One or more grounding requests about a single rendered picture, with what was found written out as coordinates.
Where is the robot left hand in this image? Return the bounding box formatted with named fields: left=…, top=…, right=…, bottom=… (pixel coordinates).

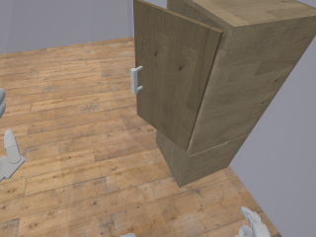
left=0, top=88, right=26, bottom=183

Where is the robot right hand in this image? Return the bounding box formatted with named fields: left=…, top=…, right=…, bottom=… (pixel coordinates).
left=235, top=206, right=272, bottom=237

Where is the handle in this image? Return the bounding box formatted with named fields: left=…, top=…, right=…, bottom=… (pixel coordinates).
left=130, top=66, right=143, bottom=95

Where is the cupboard door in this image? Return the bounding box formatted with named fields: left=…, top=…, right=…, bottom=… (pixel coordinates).
left=132, top=0, right=224, bottom=151

